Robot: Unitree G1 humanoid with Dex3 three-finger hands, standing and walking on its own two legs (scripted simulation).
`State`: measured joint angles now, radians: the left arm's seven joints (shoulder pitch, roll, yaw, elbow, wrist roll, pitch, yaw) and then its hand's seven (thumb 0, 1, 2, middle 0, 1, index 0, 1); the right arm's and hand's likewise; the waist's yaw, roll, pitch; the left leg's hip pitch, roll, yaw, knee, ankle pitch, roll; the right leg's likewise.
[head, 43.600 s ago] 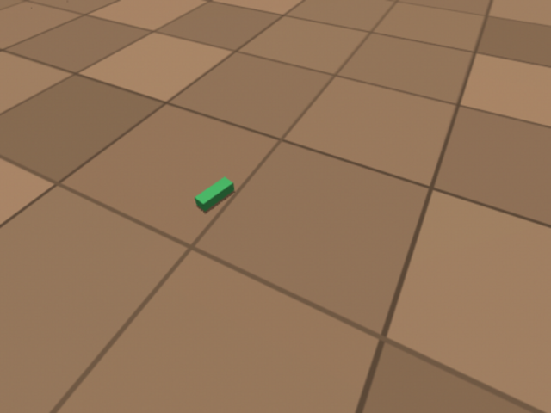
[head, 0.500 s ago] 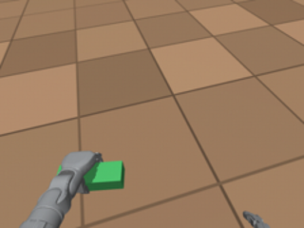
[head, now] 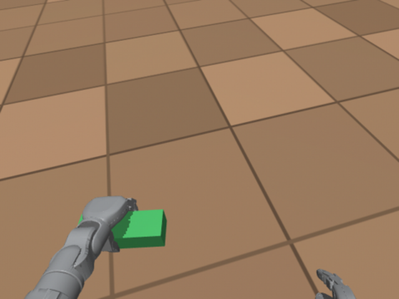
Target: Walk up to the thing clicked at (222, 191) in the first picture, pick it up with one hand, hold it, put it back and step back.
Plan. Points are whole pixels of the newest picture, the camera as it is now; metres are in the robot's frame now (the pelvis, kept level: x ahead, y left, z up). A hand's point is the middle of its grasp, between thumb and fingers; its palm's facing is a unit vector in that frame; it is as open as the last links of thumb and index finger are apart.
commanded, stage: hold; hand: left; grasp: from above
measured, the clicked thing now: (122, 229) +0.30 +0.21 -0.07
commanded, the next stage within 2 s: crouch in 0.74 s
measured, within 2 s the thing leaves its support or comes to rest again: neither
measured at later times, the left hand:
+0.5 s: hand (112, 224) +0.30 +0.22 -0.04, palm faces -0.46 -0.05 -0.89, open 9.7 cm
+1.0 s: hand (114, 226) +0.30 +0.22 -0.05, palm faces -0.47 -0.04 -0.88, open 9.7 cm
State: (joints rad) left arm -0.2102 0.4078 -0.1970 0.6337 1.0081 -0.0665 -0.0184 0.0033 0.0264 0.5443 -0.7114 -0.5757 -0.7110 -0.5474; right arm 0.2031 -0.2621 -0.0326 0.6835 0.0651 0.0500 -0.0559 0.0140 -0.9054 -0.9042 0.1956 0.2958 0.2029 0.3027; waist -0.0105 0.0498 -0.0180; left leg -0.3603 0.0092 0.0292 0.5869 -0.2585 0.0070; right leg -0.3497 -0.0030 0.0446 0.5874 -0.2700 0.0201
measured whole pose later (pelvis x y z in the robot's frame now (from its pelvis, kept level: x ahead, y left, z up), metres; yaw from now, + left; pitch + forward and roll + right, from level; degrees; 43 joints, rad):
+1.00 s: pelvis +0.01 +0.00 +0.01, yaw +1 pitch +2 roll +0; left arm -0.23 0.39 -0.19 0.70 1.03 -0.07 0.02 0.00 0.03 0.53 -0.73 -0.55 -0.73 -0.52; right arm 0.20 -0.26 -0.04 0.68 0.06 0.10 -0.05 0.01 -0.90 -0.91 0.20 0.30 0.20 0.30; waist -0.02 0.04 0.00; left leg -0.31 0.00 0.02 0.53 -0.25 0.01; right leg -0.30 -0.01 0.03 0.53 -0.26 0.02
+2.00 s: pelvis -0.06 +0.00 -0.32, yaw -2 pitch +38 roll -5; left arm -0.81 0.48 -0.03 1.32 1.27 -0.15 0.44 0.00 0.03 0.47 -0.79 -0.49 -0.79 -0.45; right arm 0.17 -0.23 -0.02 0.76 -0.10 -0.06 0.06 0.01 -0.91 -0.90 0.20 0.30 0.21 0.30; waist -0.19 0.02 -0.19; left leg -2.03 0.01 -0.07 2.02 -0.64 0.00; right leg -1.97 0.02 -0.03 1.98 -0.67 0.02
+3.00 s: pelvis -0.06 -0.01 -0.43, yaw -6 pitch +34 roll -6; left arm -0.98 0.62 0.02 1.54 1.26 -0.17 0.46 0.00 0.05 0.47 -0.75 -0.52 -0.76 -0.47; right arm 0.14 -0.26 0.06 0.77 -0.15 -0.08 0.13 0.01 -0.91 -0.90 0.20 0.30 0.20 0.30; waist -0.25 -0.02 -0.04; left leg -2.31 0.02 -0.13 2.39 -0.68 -0.01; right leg -2.25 0.06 -0.08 2.33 -0.68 0.02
